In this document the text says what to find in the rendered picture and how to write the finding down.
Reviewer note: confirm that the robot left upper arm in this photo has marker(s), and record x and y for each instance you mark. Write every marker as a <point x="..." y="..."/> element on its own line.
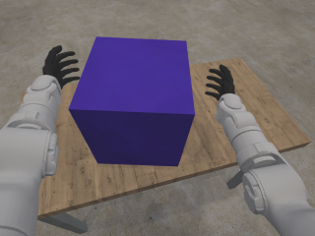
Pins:
<point x="26" y="157"/>

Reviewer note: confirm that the carton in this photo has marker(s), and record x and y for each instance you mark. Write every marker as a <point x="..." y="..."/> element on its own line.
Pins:
<point x="134" y="101"/>

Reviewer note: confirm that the robot right upper arm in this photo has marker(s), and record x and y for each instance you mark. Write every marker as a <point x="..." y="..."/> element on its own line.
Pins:
<point x="277" y="193"/>

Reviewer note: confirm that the left robot hand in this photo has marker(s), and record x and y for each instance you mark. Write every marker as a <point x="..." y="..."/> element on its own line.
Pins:
<point x="53" y="68"/>

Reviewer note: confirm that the right robot hand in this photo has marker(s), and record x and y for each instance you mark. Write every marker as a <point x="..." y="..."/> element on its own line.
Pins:
<point x="226" y="82"/>

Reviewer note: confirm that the robot right forearm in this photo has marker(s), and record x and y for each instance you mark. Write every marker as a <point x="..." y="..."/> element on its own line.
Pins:
<point x="245" y="136"/>

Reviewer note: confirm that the table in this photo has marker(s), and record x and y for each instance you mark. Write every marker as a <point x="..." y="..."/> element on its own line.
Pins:
<point x="80" y="181"/>

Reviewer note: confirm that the robot left forearm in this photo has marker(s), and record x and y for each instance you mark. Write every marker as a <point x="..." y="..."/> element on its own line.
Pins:
<point x="40" y="106"/>

